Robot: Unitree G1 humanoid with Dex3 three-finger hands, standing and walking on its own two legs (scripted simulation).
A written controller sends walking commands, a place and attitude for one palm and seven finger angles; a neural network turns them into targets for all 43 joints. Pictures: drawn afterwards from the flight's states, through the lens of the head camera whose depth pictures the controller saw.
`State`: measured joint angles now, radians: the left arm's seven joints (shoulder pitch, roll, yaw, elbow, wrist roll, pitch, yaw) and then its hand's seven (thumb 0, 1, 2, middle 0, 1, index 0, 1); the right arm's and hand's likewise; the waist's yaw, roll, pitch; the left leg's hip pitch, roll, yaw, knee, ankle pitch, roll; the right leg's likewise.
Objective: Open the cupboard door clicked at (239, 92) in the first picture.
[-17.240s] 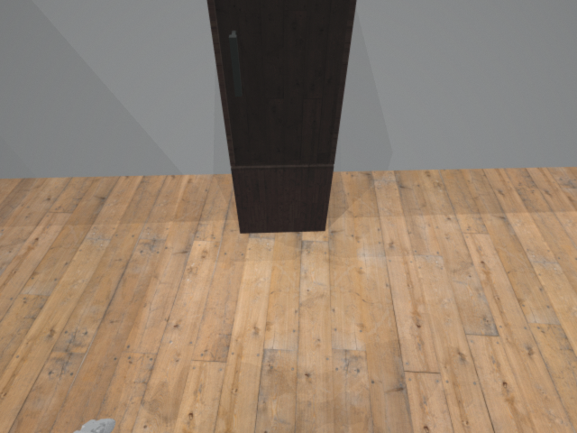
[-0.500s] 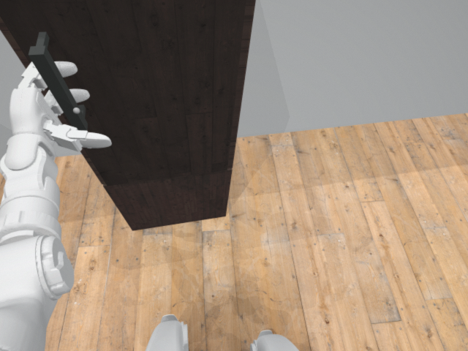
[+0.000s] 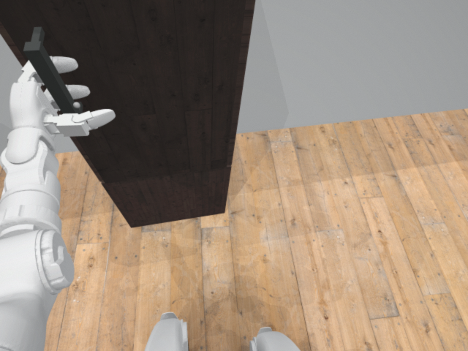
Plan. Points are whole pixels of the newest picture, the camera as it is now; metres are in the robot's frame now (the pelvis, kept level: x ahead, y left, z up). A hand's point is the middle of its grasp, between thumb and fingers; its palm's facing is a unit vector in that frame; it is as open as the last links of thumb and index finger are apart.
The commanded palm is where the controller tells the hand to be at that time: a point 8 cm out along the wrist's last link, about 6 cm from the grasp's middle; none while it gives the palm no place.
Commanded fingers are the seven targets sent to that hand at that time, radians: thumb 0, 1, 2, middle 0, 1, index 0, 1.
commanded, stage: close the thumb around the handle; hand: left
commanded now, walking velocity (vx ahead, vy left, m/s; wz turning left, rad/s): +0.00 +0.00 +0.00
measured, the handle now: (60, 83) +0.54 +0.27 +0.10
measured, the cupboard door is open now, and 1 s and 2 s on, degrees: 0 20 48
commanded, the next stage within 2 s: pull the door open along its arc in 0.40 s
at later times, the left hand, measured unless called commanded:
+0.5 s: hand (77, 108) +0.49 +0.23 +0.10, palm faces +0.16 -0.99 +0.00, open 5.4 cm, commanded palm +0.47 +0.27 +0.10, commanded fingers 0.00 0.90 0.90 -0.40 -1.35 -0.40 -1.35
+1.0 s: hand (96, 152) +0.40 +0.19 +0.10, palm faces +0.29 -0.95 +0.11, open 5.8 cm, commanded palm +0.34 +0.21 +0.10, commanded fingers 0.00 0.90 0.90 -0.40 -1.35 -0.40 -1.35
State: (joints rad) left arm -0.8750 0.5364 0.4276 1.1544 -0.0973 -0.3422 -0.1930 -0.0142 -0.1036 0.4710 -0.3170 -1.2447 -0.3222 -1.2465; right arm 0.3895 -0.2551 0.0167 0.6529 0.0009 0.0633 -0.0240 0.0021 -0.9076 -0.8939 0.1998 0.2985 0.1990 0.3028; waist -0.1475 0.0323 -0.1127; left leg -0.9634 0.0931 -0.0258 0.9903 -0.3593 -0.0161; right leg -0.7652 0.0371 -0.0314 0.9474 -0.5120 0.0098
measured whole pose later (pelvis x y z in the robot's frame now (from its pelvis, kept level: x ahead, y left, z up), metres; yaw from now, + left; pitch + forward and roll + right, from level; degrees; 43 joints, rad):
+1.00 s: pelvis +0.02 +0.00 +0.02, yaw +0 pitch +13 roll -2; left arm -0.32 0.16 0.26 0.49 -0.21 -0.28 0.09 0.03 0.72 0.75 -0.36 -1.35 -0.38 -1.35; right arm 0.32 -0.24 -0.02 0.60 0.01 0.03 0.01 0.01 -0.91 -0.89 0.20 0.30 0.20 0.30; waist -0.05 0.04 -0.14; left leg -0.77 0.08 0.01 0.90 -0.36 -0.02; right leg -0.59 0.02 0.00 0.87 -0.51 0.01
